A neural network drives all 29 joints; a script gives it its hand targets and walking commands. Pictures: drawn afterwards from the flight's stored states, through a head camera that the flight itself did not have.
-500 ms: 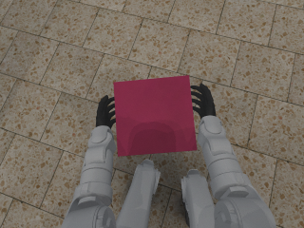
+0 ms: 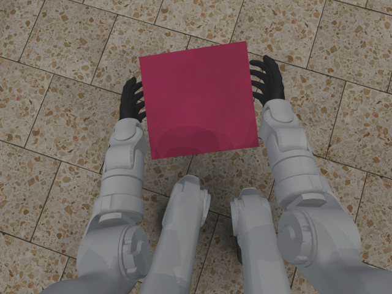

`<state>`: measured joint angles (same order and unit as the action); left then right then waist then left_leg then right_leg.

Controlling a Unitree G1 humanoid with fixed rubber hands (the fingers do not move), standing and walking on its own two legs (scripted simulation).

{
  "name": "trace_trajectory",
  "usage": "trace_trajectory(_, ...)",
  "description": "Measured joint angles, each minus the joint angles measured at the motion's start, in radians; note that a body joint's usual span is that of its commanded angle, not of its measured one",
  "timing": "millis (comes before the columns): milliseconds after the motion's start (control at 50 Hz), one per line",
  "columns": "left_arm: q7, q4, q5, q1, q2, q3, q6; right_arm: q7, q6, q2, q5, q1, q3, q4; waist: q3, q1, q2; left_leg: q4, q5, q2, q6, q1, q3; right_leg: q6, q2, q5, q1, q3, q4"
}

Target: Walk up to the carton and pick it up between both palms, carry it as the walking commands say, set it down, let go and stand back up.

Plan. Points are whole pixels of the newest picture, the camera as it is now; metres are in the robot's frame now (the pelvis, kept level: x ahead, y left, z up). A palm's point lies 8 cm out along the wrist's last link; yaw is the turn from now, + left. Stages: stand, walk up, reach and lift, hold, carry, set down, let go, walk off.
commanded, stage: set down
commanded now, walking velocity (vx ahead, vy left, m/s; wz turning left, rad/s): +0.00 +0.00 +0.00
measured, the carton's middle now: (201, 110) +0.46 +0.08 -0.18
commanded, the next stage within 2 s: none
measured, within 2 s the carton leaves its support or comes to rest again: rests again in 1.86 s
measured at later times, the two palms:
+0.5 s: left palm (136, 116) +0.43 +0.23 -0.20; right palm (253, 102) +0.50 -0.03 -0.19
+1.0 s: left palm (150, 126) +0.43 +0.22 -0.30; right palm (250, 112) +0.50 -0.04 -0.29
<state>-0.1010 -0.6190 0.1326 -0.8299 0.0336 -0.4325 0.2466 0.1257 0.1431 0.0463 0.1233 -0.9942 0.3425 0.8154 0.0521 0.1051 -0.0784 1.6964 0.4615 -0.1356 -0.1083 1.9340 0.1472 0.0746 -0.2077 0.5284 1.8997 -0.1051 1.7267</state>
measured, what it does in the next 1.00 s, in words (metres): lowers itself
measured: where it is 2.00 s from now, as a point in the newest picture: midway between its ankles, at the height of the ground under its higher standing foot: (208, 236)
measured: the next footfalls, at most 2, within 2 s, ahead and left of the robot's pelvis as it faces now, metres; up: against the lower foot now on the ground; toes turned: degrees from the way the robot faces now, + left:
none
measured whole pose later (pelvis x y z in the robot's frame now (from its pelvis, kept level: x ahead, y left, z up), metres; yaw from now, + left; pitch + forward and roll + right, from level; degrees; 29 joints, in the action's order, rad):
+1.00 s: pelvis -0.03 +0.01 -0.11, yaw -1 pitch +28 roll -1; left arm -0.18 -0.67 -0.01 -1.16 -0.13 -0.32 0.26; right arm 0.16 0.17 -0.12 -0.01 -1.36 0.25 0.90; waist -0.52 0.13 -0.06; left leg 2.10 0.51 -0.15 -0.12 2.08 0.12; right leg 0.10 -0.23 0.59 2.04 -0.06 2.13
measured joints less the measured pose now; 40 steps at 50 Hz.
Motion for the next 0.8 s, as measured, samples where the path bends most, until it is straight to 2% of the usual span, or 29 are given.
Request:
trace_trajectory(200,0.02,0.006,0.017,-0.038,-0.004,-0.04,0.001,0.012,0.024,0.005,0.02,-0.057,0.009,-0.008,-0.022,0.005,0.005,0.075,0.02,0.005,-0.013,0.092,-0.004,0.002,-0.022,0.011,0.1,0.003,0.078)
trace_trajectory(260,0.022,0.001,0.002,-0.051,-0.009,-0.042,-0.001,0.021,0.025,-0.003,-0.004,-0.057,-0.008,-0.019,-0.026,0.017,-0.002,0.091,0.025,0.013,-0.012,0.119,-0.013,0.008,-0.033,0.012,0.131,-0.006,0.094)
trace_trajectory(400,0.025,0.005,-0.038,-0.092,-0.047,-0.028,-0.009,0.036,0.007,-0.009,-0.002,-0.099,-0.027,-0.022,-0.054,0.023,0.01,0.133,0.029,0.006,-0.009,0.181,-0.023,0.018,-0.033,0.021,0.19,-0.01,0.14)
trace_trajectory(480,0.028,-0.027,-0.028,-0.122,-0.049,-0.035,-0.018,0.038,0.015,-0.017,0.002,-0.113,-0.018,-0.021,-0.069,0.033,0.015,0.16,0.031,0.002,-0.004,0.213,-0.026,0.027,-0.033,0.029,0.216,-0.009,0.163)
trace_trajectory(620,0.025,-0.015,-0.04,-0.165,-0.067,-0.027,-0.012,0.037,0.004,-0.026,-0.003,-0.154,-0.009,-0.02,-0.152,0.016,0.011,0.209,0.029,-0.012,0.002,0.243,-0.029,0.041,-0.028,0.039,0.236,-0.006,0.209)
trace_trajectory(700,0.005,0.01,-0.065,-0.222,-0.094,0.014,-0.007,0.032,0.003,-0.056,-0.038,-0.199,-0.027,-0.055,-0.292,0.01,0.005,0.245,0.027,-0.021,-0.001,0.213,-0.027,0.045,-0.025,0.043,0.202,0.002,0.244)
trace_trajectory(800,-0.026,0.031,-0.103,-0.348,-0.139,0.048,-0.029,0.034,-0.009,-0.124,-0.108,-0.326,-0.063,-0.076,-0.583,0.024,0.009,0.297,0.024,-0.024,-0.009,0.117,-0.025,0.049,-0.027,0.04,0.106,0.015,0.296)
